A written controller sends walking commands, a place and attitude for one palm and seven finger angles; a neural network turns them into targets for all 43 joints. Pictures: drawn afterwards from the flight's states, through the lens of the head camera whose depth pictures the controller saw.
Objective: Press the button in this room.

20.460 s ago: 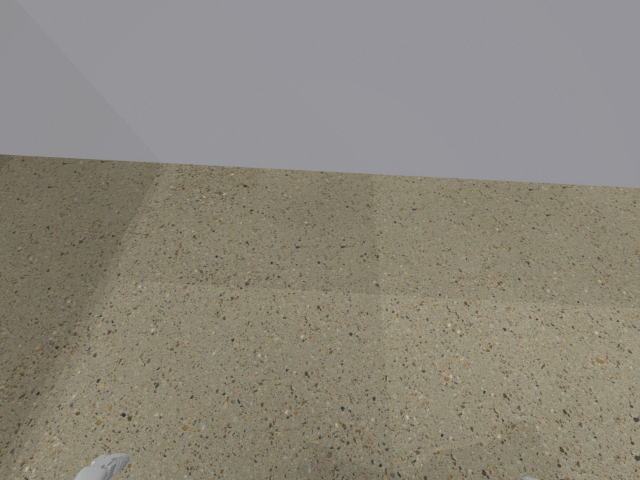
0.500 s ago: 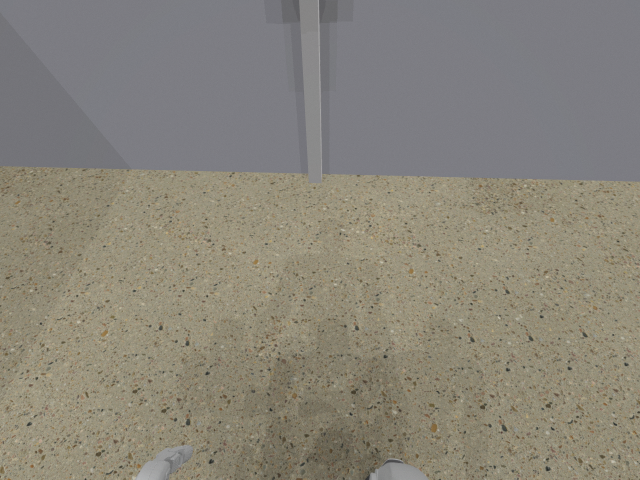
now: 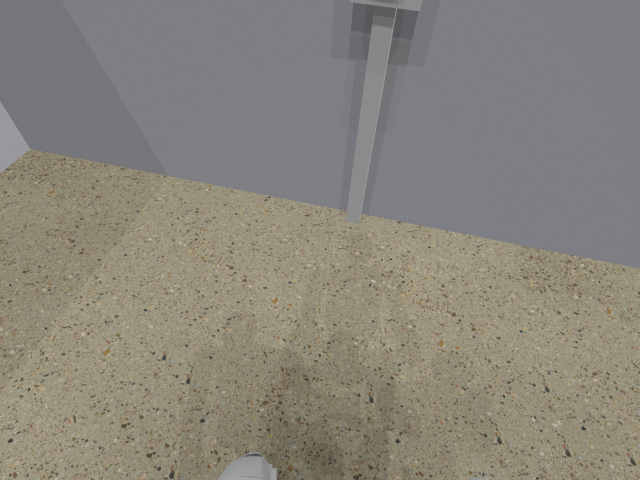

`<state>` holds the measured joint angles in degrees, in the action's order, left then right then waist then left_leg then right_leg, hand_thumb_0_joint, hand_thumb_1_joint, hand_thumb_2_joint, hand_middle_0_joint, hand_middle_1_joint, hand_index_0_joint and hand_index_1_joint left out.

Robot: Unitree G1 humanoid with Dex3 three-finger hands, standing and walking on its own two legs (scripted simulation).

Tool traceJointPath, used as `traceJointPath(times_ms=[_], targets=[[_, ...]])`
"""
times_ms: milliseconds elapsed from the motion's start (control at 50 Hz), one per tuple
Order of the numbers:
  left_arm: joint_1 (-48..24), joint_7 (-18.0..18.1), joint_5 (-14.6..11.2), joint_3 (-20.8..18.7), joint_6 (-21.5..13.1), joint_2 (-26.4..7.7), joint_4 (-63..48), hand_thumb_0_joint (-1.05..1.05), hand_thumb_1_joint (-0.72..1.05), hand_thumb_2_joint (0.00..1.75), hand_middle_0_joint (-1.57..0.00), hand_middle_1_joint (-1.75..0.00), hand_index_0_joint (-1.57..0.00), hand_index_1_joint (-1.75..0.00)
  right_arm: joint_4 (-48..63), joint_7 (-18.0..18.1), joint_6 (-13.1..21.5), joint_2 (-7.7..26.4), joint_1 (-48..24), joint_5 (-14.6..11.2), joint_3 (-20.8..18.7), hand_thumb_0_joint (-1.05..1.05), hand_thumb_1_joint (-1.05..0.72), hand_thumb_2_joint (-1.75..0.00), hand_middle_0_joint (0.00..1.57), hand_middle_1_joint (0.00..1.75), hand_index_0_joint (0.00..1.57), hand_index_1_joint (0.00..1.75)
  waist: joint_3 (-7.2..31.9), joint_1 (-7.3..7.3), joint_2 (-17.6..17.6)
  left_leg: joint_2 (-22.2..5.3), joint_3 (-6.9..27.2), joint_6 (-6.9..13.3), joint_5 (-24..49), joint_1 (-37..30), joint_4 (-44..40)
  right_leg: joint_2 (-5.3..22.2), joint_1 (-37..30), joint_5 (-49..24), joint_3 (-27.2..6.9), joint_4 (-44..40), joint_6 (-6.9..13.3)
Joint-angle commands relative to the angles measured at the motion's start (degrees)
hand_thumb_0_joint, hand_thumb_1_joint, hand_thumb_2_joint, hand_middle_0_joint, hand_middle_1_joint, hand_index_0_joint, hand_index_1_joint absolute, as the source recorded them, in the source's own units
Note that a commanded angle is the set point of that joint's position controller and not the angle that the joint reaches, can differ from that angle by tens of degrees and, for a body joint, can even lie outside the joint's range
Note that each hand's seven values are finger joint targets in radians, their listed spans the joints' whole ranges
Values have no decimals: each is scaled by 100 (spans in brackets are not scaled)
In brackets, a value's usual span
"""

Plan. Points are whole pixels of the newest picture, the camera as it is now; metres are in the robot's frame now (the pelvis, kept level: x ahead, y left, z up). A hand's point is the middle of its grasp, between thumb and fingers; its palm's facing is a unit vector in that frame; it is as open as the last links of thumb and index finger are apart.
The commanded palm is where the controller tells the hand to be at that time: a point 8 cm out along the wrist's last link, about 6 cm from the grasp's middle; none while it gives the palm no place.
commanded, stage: turn or walk to find it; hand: left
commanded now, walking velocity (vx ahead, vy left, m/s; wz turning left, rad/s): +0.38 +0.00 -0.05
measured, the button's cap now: out of the picture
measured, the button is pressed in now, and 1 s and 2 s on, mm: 0 0 0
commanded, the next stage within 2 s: stand and wait in 0.26 s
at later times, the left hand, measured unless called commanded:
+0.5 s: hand (229, 365) +0.30 +0.19 -0.15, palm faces -0.06 -0.97 -0.22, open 7.4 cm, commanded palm none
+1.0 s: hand (243, 397) +0.26 +0.15 -0.18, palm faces +0.04 -0.98 -0.18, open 7.2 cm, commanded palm none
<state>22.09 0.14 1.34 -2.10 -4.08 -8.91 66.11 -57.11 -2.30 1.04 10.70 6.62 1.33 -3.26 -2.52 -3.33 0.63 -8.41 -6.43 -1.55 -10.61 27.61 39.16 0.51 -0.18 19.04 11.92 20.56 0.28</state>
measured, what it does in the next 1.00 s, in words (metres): walks ahead: left foot, then right foot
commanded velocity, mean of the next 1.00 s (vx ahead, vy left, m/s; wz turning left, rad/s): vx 0.09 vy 0.00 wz -0.02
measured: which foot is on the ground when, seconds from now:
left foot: up 0.00-0.04, down 0.06-0.56, up 0.58-0.88, down 0.90-1.00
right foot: down 0.00-0.06, up 0.08-0.52, down 0.54-1.00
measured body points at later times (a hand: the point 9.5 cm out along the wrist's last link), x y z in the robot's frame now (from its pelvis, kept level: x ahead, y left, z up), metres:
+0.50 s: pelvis +0.18 +0.01 +0.00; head +0.19 +0.00 +0.45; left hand +0.31 +0.24 -0.14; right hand +0.09 -0.20 -0.16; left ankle +0.13 +0.13 -0.74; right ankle +0.29 -0.13 -0.71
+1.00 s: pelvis +0.21 -0.03 +0.00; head +0.20 -0.01 +0.45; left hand +0.26 +0.21 -0.16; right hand +0.22 -0.26 -0.15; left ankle +0.21 +0.10 -0.74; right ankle +0.29 -0.12 -0.73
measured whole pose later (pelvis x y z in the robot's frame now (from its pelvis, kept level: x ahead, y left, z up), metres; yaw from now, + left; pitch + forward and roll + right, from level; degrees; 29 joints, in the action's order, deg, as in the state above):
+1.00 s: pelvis +0.21 -0.03 +0.00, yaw -2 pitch -2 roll +0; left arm 11.7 1.3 0.5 -2.3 0.8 -10.5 63.8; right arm -63.4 1.3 0.0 8.2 16.4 0.9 -1.4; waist 0.2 -0.9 -1.6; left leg -3.8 -5.6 -1.1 -16.2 9.2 27.9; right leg 1.4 15.3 8.2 10.6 24.6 1.4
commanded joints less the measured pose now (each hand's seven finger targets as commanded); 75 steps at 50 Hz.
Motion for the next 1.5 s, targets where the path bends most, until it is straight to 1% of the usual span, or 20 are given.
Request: traceJointPath(times_ms=[0, 20, 40, 60, 120, 240, 440, 500, 520, 540, 560, 600, 680, 840, 880, 940, 1040, 1180, 1320, 1480], targets=[[41, 61, -23, -151, -86, -951, -218, 0, 90, 90, -20, -30, -20, -30, 181, 64, 208, 371, 454, 46, -69, 0, -90, -90, 20, 30, 20, 30, -84, 507, -150, 377, -346, 139, -23, -1300, -814, 1489, 645, -2674, -825, 368, 592], [-21, 52, -34, -141, -90, -855, -258, 0, 90, 90, -20, -30, -20, -30, -61, 107, 258, 681, 1332, 68, -157, 0, -90, -90, 20, 30, 20, 30, 425, 868, 364, 231, -39, 246, 126, -2626, -1107, 1134, 1219, -2619, -559, 1604, 384], [209, -2, -81, -99, -78, -537, -362, 0, 90, 90, -20, -30, -20, -30, -276, 171, 313, 1332, 2170, 143, -308, 0, -90, -90, 20, 30, 20, 30, 1202, 1091, 1687, -1128, 1718, 686, 185, -4012, -1470, 418, 2470, -799, -135, 3330, 54], [-41, -27, -76, -34, -103, -497, -572, 0, 90, 90, -20, -30, -20, -30, -403, 220, 258, 1604, 2575, 52, -359, 0, -90, -90, 20, 30, 20, 30, 1309, 1177, 1978, -1900, 2811, 1090, 606, -4382, -2052, 66, 3439, 1388, -531, 4580, -1], [-686, -80, -43, -104, -19, -495, -556, 0, 90, 90, -20, -30, -20, -30, -164, 262, 273, 890, 1495, -3, -189, 0, -90, -90, 20, 30, 20, 30, 242, 778, 573, -1619, 1972, 972, -61, -2696, -2497, 755, 3718, 411, -1061, 5224, 28], [-382, -104, 40, -156, 305, -87, -571, 0, 90, 90, -20, -30, -20, -30, -219, 301, 402, 370, 1320, -13, -85, 0, -90, -90, 20, 30, 20, 30, -241, 246, 545, -953, 534, 748, -20, -1516, -3057, 849, 3469, -852, -1048, 4929, -170], [-1320, -17, -26, -34, 292, -157, -1022, 0, 90, 90, -20, -30, -20, -30, -532, 349, 272, 480, 1725, 5, -87, 0, -90, -90, 20, 30, 20, 30, -286, 416, 678, -841, -61, 819, 2917, -1988, -1976, 515, 2403, -982, -563, 1812, -189], [-360, 35, -5, -61, 175, -455, -680, 0, 90, 90, -20, -30, -20, -30, -581, 346, 200, 414, 1680, -29, -71, 0, -90, -90, 20, 30, 20, 30, 295, -24, 258, -530, -179, 415, 1945, -1862, -902, 465, 900, -2007, -530, 679, -194], [-27, 88, 17, -116, 92, -865, -550, 0, 90, 90, -20, -30, -20, -30, -598, 314, 190, 182, 1865, -58, -31, 0, -90, -90, 20, 30, 20, 30, 669, -97, -578, -180, -332, 160, 564, -1206, 8, 1139, -8, -3466, -1222, 589, -51], [210, 114, -10, -176, 22, -1242, -445, 0, 90, 90, -20, -30, -20, -30, -548, 299, 135, -100, 2071, -95, 25, 0, -90, -90, 20, 30, 20, 30, 971, 0, -1570, 460, -344, -55, -2131, -518, 1026, 2279, -538, -5240, -2423, 442, 531], [35, 104, -86, -130, 39, -1283, -502, 0, 90, 90, -20, -30, -20, -30, -525, 357, 12, 13, 2088, -134, 11, 0, -90, -90, 20, 30, 20, 30, 925, 103, -1252, 375, 168, -62, -2771, -790, 1418, 2496, 65, -5267, -2249, 160, 882], [-782, 152, -88, -118, 42, -977, -636, 0, 90, 90, -20, -30, -20, -30, -640, 356, -99, -53, 2055, -118, 55, 0, -90, -90, 20, 30, 20, 30, 863, 277, -1376, 206, 504, -96, -2305, -760, 1658, 2180, 477, -3659, -2159, -263, 899], [-1261, 183, -72, -23, 121, -665, -662, 0, 90, 90, -20, -30, -20, -30, -741, 352, -158, -210, 1852, -98, 106, 0, -90, -90, 20, 30, 20, 30, 518, 438, -661, 223, 384, -112, -1564, -1175, 1054, 1703, 1283, -2412, -1472, -515, 713], [-1282, 188, -64, -62, 268, -621, -593, 0, 90, 90, -20, -30, -20, -30, -684, 353, -175, -141, 1769, -59, 127, 0, -90, -90, 20, 30, 20, 30, 145, 469, -610, 258, 252, -55, -803, -1826, -858, 1375, 1932, 255, -1499, -888, 620], [-1243, 169, -108, -15, 338, -465, -589, 0, 90, 90, -20, -30, -20, -30, -737, 366, -111, 49, 1857, -42, 124, 0, -90, -90, 20, 30, 20, 30, -40, 495, 141, 27, 736, 99, -688, -2097, -1889, 952, 2376, 521, -1269, -468, 239], [-850, 119, -65, -26, 425, -381, -476, 0, 90, 90, -20, -30, -20, -30, -469, 368, -70, 342, 1042, -7, 117, 0, -90, -90, 20, 30, 20, 30, -435, 106, 1184, -425, 1296, 339, -2244, -239, -3090, 537, 955, -403, -780, 155, -122], [-444, 117, -68, 87, 350, -424, -229, 0, 90, 90, -20, -30, -20, -30, -421, 396, -13, 208, 1106, -78, 156, 0, -90, -90, 20, 30, 20, 30, -306, 132, 505, -74, 759, 227, -1108, -915, -2740, 679, 810, -1127, -928, -122, -104], [-219, 168, -62, 127, 295, -350, -126, 0, 90, 90, -20, -30, -20, -30, -599, 385, -110, 110, 1582, -85, 165, 0, -90, -90, 20, 30, 20, 30, -317, 353, -420, 153, 498, 262, -1005, -1535, -2334, 774, 1529, 80, -1299, -664, -73], [30, 212, -82, 147, 230, -244, -17, 0, 90, 90, -20, -30, -20, -30, -734, 407, -22, 4, 1662, -104, 212, 0, -90, -90, 20, 30, 20, 30, 50, 327, -67, 95, 479, 257, -576, -1649, -2278, 778, 1199, -661, -1241, -402, 11], [76, 249, -88, 178, 231, -132, 36, 0, 90, 90, -20, -30, -20, -30, -866, 440, 9, -152, 1788, -97, 255, 0, -90, -90, 20, 30, 20, 30, -377, 291, -80, 66, 475, 237, -374, -1462, -2336, 767, 1209, -1052, -1168, -208, 57]])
